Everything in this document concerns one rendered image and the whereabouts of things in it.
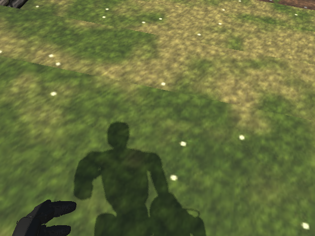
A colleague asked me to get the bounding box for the robot left hand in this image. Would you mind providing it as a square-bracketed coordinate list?
[12, 200, 77, 236]

